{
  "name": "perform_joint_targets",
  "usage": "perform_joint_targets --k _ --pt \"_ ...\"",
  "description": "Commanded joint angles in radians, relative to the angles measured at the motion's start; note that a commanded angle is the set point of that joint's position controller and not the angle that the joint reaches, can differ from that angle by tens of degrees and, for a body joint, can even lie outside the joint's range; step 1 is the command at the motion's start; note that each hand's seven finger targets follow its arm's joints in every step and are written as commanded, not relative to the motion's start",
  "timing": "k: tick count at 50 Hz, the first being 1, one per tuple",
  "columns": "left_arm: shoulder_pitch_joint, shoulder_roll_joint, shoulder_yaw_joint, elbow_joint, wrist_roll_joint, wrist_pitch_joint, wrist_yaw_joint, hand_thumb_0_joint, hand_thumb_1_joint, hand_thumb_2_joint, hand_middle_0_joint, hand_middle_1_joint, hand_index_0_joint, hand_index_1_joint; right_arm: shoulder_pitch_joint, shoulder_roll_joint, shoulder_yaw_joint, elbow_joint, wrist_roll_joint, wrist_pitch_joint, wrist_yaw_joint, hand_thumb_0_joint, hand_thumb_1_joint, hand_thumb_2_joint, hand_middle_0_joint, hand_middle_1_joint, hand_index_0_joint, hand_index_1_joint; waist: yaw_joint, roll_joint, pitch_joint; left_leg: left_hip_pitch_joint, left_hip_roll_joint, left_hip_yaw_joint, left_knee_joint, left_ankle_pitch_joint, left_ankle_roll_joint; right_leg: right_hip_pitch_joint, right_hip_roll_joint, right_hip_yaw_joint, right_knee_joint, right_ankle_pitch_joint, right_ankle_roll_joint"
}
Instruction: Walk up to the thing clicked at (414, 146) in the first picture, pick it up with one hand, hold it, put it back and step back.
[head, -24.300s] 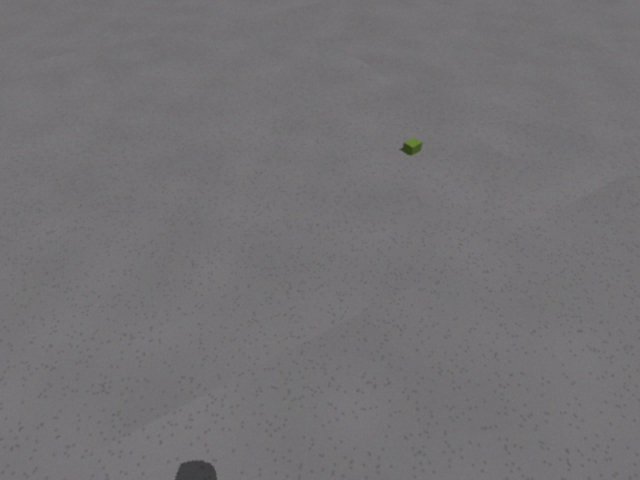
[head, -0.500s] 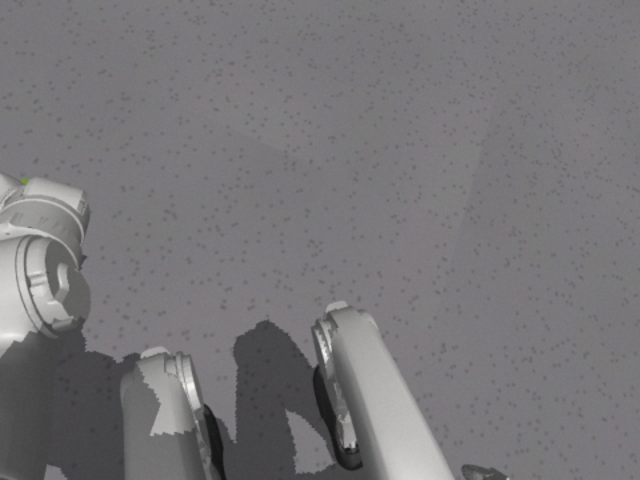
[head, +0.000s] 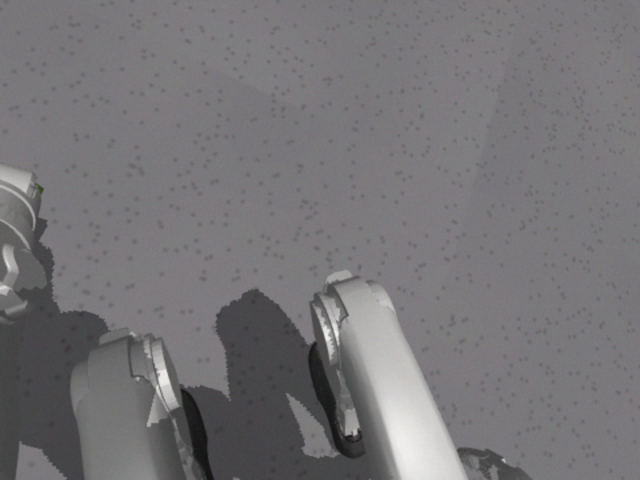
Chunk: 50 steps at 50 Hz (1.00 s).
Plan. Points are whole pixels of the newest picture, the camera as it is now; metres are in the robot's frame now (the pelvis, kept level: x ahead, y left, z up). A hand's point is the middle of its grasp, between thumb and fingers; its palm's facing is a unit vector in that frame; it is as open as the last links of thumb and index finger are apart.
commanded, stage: crouch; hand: left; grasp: from above
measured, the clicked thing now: out of the picture +0.50 +0.29 -0.17
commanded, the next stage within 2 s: lower in 0.62 s
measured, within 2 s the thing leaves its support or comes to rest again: neither
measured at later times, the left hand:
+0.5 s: hand (7, 212) +0.49 +0.29 -0.19, palm faces -0.11 -0.45 -0.89, open 8.7 cm
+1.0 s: hand (21, 224) +0.49 +0.29 -0.22, palm faces -0.18 -0.43 -0.88, open 8.7 cm
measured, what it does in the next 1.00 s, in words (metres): stands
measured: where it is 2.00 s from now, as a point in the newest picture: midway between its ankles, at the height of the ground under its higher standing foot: (272, 444)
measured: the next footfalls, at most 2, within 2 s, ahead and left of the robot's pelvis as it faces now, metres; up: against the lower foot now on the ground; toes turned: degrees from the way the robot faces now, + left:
none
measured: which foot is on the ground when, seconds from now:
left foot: down 0.00-1.00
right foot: down 0.00-1.00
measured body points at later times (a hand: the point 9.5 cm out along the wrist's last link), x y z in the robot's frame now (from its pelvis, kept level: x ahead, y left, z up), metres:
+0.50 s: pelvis +0.00 +0.01 -0.03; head +0.27 +0.05 +0.33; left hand +0.50 +0.31 -0.14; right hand -0.03 -0.26 -0.11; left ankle +0.07 +0.14 -0.33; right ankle +0.10 -0.13 -0.33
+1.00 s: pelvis +0.00 +0.01 -0.04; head +0.29 +0.06 +0.30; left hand +0.50 +0.31 -0.17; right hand -0.03 -0.26 -0.11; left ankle +0.07 +0.14 -0.33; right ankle +0.10 -0.13 -0.33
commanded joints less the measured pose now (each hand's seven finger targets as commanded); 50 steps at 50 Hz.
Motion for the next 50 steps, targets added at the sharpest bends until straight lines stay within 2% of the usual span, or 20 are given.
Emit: perform_joint_targets --k 1,3,7,10,11,13,15,16,19,21,29,31,34,36,37,38,41,44,48,50 --pt "-0.426 0.209 -0.043 -0.112 0.046 -0.012 0.066 0.000 0.726 0.480 -1.121 -0.436 -1.128 -0.434 0.284 -0.268 -0.057 0.024 -0.014 -0.003 0.006 0.000 -0.905 -0.901 0.200 0.299 0.200 0.299 -0.068 0.289 -0.711 0.485 -0.004 0.088 -0.182 0.188 0.042 0.386 0.019 -0.106 -0.233 0.218 -0.046" --pt "-0.442 0.250 -0.026 -0.135 0.053 -0.017 0.067 0.000 0.748 0.490 -1.126 -0.457 -1.136 -0.450 0.287 -0.276 -0.054 0.020 -0.015 -0.002 0.010 0.000 -0.904 -0.900 0.200 0.299 0.200 0.299 -0.065 0.292 -0.711 0.492 -0.003 0.075 -0.173 0.191 0.041 0.372 0.014 -0.112 -0.220 0.216 -0.045" --pt "-0.422 0.279 -0.025 -0.114 0.065 -0.020 0.065 0.000 0.753 0.521 -1.139 -0.466 -1.143 -0.465 0.284 -0.286 -0.039 0.004 -0.019 0.000 0.019 0.000 -0.906 -0.901 0.200 0.299 0.200 0.299 -0.056 0.318 -0.715 0.476 -0.004 0.077 -0.147 0.204 0.041 0.382 0.022 -0.119 -0.201 0.226 -0.046" --pt "-0.405 0.291 -0.023 -0.129 0.082 -0.019 0.065 0.000 0.797 0.522 -1.171 -0.471 -1.178 -0.468 0.293 -0.295 -0.037 -0.006 -0.022 0.004 0.035 0.000 -0.910 -0.902 0.200 0.300 0.200 0.300 -0.065 0.330 -0.718 0.493 -0.003 0.068 -0.141 0.244 0.037 0.387 0.022 -0.129 -0.176 0.266 -0.047" --pt "-0.398 0.290 -0.025 -0.114 0.080 -0.017 0.066 0.000 0.799 0.521 -1.178 -0.458 -1.182 -0.458 0.290 -0.295 -0.031 -0.007 -0.021 0.005 0.037 0.000 -0.910 -0.902 0.200 0.300 0.200 0.300 -0.055 0.337 -0.706 0.471 -0.003 0.073 -0.135 0.239 0.039 0.384 0.027 -0.130 -0.175 0.263 -0.047" --pt "-0.388 0.284 -0.022 -0.116 0.072 -0.019 0.067 0.000 0.811 0.535 -1.187 -0.466 -1.188 -0.467 0.299 -0.297 -0.031 -0.013 -0.024 0.008 0.045 0.000 -0.911 -0.903 0.200 0.300 0.200 0.300 -0.065 0.328 -0.698 0.452 -0.004 0.075 -0.121 0.244 0.043 0.404 0.028 -0.130 -0.173 0.278 -0.043" --pt "-0.396 0.322 -0.004 -0.146 0.072 -0.022 0.075 0.000 0.820 0.500 -1.180 -0.464 -1.189 -0.457 0.300 -0.308 -0.033 -0.009 -0.028 0.009 0.052 0.000 -0.912 -0.902 0.200 0.300 0.200 0.300 -0.059 0.328 -0.719 0.449 -0.006 0.072 -0.115 0.247 0.045 0.408 0.023 -0.136 -0.166 0.281 -0.040" --pt "-0.359 0.301 -0.007 -0.095 0.065 -0.017 0.079 0.000 0.818 0.498 -1.192 -0.441 -1.196 -0.441 0.297 -0.307 -0.029 -0.015 -0.025 0.012 0.054 0.000 -0.912 -0.903 0.199 0.300 0.200 0.300 -0.055 0.318 -0.691 0.429 -0.003 0.073 -0.115 0.234 0.046 0.402 0.031 -0.135 -0.173 0.270 -0.041" --pt "-0.381 0.306 -0.010 -0.134 0.069 -0.024 0.081 0.000 0.813 0.539 -1.185 -0.471 -1.187 -0.472 0.309 -0.310 -0.026 -0.015 -0.027 0.014 0.063 0.000 -0.913 -0.903 0.200 0.300 0.200 0.300 -0.068 0.341 -0.706 0.453 -0.002 0.067 -0.111 0.244 0.042 0.407 0.031 -0.141 -0.159 0.280 -0.043" --pt "-0.379 0.328 -0.001 -0.136 0.072 -0.025 0.086 0.000 0.822 0.533 -1.199 -0.453 -1.198 -0.458 0.298 -0.318 -0.030 -0.008 -0.029 0.015 0.066 0.000 -0.915 -0.904 0.200 0.300 0.200 0.300 -0.056 0.347 -0.693 0.439 -0.002 0.067 -0.103 0.228 0.046 0.392 0.031 -0.146 -0.155 0.266 -0.041" --pt "-0.364 0.318 -0.016 -0.120 0.083 -0.038 0.081 0.000 0.848 0.558 -1.211 -0.473 -1.210 -0.477 0.304 -0.321 -0.015 -0.006 -0.038 0.015 0.082 0.000 -0.911 -0.902 0.200 0.300 0.200 0.300 -0.081 0.353 -0.642 0.447 0.001 0.047 -0.105 0.208 0.039 0.351 0.033 -0.158 -0.141 0.239 -0.051" --pt "-0.385 0.340 -0.011 -0.127 0.084 -0.040 0.082 0.000 0.842 0.504 -1.194 -0.460 -1.201 -0.456 0.296 -0.332 -0.016 0.000 -0.039 0.012 0.080 0.000 -0.911 -0.902 0.200 0.300 0.200 0.300 -0.083 0.378 -0.632 0.464 0.002 0.038 -0.108 0.198 0.039 0.324 0.028 -0.165 -0.133 0.230 -0.053" --pt "-0.358 0.297 -0.036 -0.101 0.080 -0.043 0.077 0.000 0.820 0.548 -1.184 -0.479 -1.185 -0.480 0.301 -0.327 -0.011 -0.003 -0.039 0.011 0.083 0.000 -0.911 -0.902 0.200 0.300 0.200 0.300 -0.098 0.360 -0.595 0.457 0.001 0.039 -0.102 0.191 0.037 0.320 0.032 -0.165 -0.139 0.226 -0.055" --pt "-0.374 0.323 -0.027 -0.131 0.077 -0.048 0.074 0.000 0.811 0.507 -1.179 -0.451 -1.182 -0.450 0.293 -0.335 -0.012 0.004 -0.040 0.005 0.082 0.000 -0.911 -0.902 0.200 0.300 0.200 0.300 -0.093 0.377 -0.602 0.464 0.001 0.036 -0.106 0.194 0.038 0.318 0.028 -0.169 -0.135 0.229 -0.055" --pt "-0.344 0.290 -0.042 -0.075 0.072 -0.044 0.071 0.000 0.735 0.489 -1.131 -0.434 -1.132 -0.436 0.296 -0.329 -0.002 0.002 -0.045 0.005 0.084 0.000 -0.907 -0.899 0.200 0.300 0.200 0.300 -0.108 0.353 -0.565 0.437 0.000 0.040 -0.101 0.185 0.041 0.317 0.032 -0.167 -0.141 0.223 -0.055" --pt "-0.352 0.317 -0.036 -0.107 0.076 -0.051 0.069 0.000 0.714 0.485 -1.105 -0.451 -1.110 -0.449 0.299 -0.334 -0.002 0.000 -0.043 0.004 0.085 0.000 -0.908 -0.899 0.200 0.300 0.200 0.300 -0.103 0.349 -0.578 0.435 0.000 0.038 -0.101 0.193 0.042 0.331 0.029 -0.167 -0.140 0.229 -0.053" --pt "-0.336 0.319 -0.054 -0.074 0.073 -0.058 0.052 0.000 0.645 0.482 -1.057 -0.456 -1.061 -0.454 0.302 -0.334 0.018 -0.001 -0.042 -0.003 0.083 0.000 -0.909 -0.900 0.200 0.300 0.200 0.300 -0.121 0.315 -0.567 0.399 -0.004 0.040 -0.082 0.203 0.047 0.357 0.033 -0.161 -0.140 0.243 -0.050" --pt "-0.334 0.332 -0.065 -0.075 0.079 -0.065 0.046 0.000 0.632 0.447 -1.042 -0.455 -1.052 -0.447 0.294 -0.339 0.033 -0.006 -0.048 -0.010 0.077 0.000 -0.909 -0.900 0.200 0.300 0.200 0.300 -0.119 0.326 -0.569 0.418 0.000 0.037 -0.079 0.220 0.044 0.370 0.037 -0.164 -0.130 0.257 -0.052" --pt "-0.342 0.397 -0.048 -0.093 0.103 -0.078 0.067 0.000 0.609 0.396 -1.021 -0.433 -1.035 -0.420 0.280 -0.350 0.047 -0.017 -0.055 -0.016 0.077 0.000 -0.912 -0.900 0.200 0.300 0.200 0.300 -0.112 0.348 -0.596 0.441 0.003 0.034 -0.070 0.232 0.045 0.402 0.034 -0.171 -0.124 0.277 -0.052" --pt "-0.344 0.396 -0.051 -0.079 0.103 -0.087 0.087 0.000 0.618 0.386 -1.036 -0.422 -1.049 -0.410 0.275 -0.350 0.058 -0.022 -0.058 -0.017 0.077 0.000 -0.916 -0.902 0.200 0.300 0.199 0.300 -0.121 0.377 -0.585 0.447 0.007 0.031 -0.080 0.222 0.041 0.403 0.037 -0.175 -0.119 0.272 -0.056"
